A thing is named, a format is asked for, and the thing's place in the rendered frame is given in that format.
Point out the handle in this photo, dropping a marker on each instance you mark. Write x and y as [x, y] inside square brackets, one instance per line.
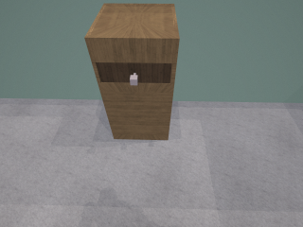
[134, 79]

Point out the drawer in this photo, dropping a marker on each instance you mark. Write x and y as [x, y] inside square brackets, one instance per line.
[147, 72]

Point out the cabinet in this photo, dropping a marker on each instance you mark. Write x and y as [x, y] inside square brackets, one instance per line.
[136, 33]

